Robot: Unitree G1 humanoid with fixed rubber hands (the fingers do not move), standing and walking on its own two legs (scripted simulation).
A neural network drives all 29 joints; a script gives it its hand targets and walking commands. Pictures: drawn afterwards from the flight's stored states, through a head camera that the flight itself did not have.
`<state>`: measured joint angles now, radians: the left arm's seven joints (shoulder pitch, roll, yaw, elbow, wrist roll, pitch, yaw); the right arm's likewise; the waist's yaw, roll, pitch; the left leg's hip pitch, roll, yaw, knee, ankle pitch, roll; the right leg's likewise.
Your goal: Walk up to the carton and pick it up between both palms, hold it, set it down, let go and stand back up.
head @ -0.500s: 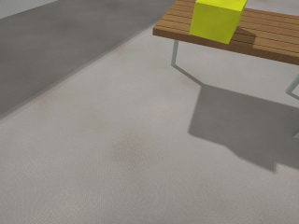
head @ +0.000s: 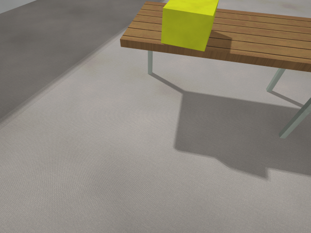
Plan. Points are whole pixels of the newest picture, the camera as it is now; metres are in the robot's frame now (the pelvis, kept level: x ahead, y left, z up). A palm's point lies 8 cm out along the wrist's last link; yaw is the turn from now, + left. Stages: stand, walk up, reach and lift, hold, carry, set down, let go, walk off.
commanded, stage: walk up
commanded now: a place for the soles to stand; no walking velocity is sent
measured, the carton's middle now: (190, 20) +1.22 -0.16 +0.01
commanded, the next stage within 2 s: none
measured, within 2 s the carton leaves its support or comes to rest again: neither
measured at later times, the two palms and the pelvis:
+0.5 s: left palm (56, 213) +0.20 +0.29 -0.09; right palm out of the picture +0.16 -0.37 -0.09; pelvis +0.12 -0.03 +0.00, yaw -6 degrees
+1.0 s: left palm (84, 170) +0.32 +0.24 -0.07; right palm (306, 204) +0.24 -0.41 -0.09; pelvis +0.23 -0.08 +0.01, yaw -9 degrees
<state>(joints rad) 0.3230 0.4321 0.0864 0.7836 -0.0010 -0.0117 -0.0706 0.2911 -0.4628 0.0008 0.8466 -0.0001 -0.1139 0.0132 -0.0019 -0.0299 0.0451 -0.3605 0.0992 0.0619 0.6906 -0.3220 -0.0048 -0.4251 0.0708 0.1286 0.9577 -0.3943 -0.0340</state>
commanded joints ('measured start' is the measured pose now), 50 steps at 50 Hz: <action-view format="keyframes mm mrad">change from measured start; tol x32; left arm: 1 -11 217 41 -60 -2 -33 14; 50 73 248 33 -8 -1 -68 75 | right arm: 1 12 -291 -131 -51 -16 -21 -20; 50 1 -138 -86 -56 -15 51 -5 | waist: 1 -17 139 70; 9 54 186 -93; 12 100 -327 -74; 26 -121 273 -66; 50 31 -118 -35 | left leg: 1 266 300 -369 -460 -286 222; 10 111 142 38 91 181 140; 13 -389 -33 -108 489 -255 50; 24 287 -76 -4 -194 46 47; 27 315 398 -649 -505 -475 247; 36 231 214 -103 -204 287 220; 40 -398 -85 -80 480 -241 57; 50 -111 -32 -15 122 -81 32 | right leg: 1 -364 -98 3 115 33 19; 10 309 -36 -182 -456 176 2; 12 403 -309 617 -704 -81 -144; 22 168 -230 287 -526 199 -210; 26 -464 72 -17 119 -127 -15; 37 171 -56 -221 -450 164 5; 40 383 -366 669 -691 -30 -160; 50 205 -257 199 -477 639 -216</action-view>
